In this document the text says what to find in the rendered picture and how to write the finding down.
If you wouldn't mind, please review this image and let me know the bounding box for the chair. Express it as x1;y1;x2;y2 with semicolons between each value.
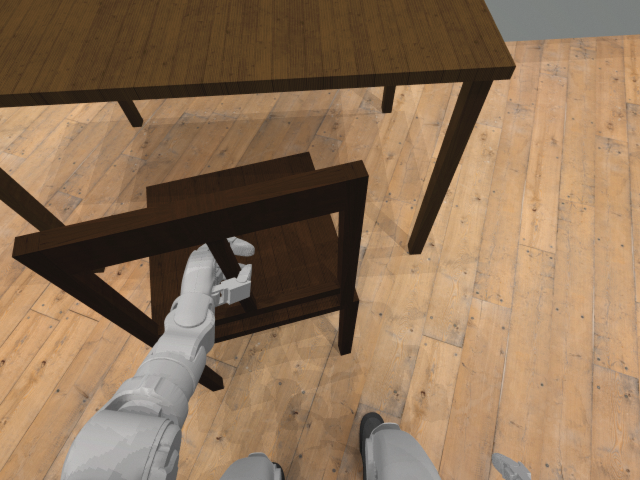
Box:
12;152;369;392

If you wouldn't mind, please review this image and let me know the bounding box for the robot left upper arm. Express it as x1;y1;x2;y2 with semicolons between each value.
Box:
64;409;182;480

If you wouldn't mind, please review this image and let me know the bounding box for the table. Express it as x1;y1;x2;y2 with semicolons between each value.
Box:
0;0;516;273

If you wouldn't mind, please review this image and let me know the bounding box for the right robot hand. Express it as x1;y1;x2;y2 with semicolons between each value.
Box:
492;453;531;480

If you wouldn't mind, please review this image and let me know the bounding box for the robot left forearm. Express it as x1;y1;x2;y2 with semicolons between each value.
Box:
60;292;215;480

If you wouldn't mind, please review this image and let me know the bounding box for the left robot hand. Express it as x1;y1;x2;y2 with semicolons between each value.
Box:
180;237;255;307

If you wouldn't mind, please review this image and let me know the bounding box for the robot right foot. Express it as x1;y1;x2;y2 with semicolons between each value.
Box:
359;412;384;480

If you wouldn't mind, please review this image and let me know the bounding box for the left robot thigh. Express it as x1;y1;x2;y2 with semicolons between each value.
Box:
219;456;282;480

